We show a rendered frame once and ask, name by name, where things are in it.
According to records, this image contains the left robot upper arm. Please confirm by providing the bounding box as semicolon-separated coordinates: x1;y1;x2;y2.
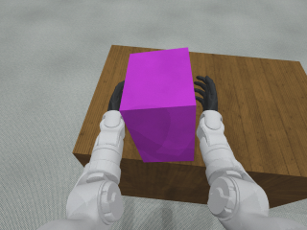
36;179;124;230

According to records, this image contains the robot right hand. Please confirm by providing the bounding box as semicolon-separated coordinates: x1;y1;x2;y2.
194;76;218;112

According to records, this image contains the robot left hand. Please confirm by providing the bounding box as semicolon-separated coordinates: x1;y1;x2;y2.
107;80;125;111

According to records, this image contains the right robot upper arm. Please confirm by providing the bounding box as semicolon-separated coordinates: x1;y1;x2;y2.
207;175;307;230

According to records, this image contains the robot left forearm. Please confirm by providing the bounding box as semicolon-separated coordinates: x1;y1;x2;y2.
66;110;126;217

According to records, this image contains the carton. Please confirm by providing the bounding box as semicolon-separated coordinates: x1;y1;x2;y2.
119;47;197;163

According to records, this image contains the robot right forearm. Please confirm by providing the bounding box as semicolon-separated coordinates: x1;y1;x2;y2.
196;110;256;187

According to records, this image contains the pedestal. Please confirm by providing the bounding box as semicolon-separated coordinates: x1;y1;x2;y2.
72;45;307;209

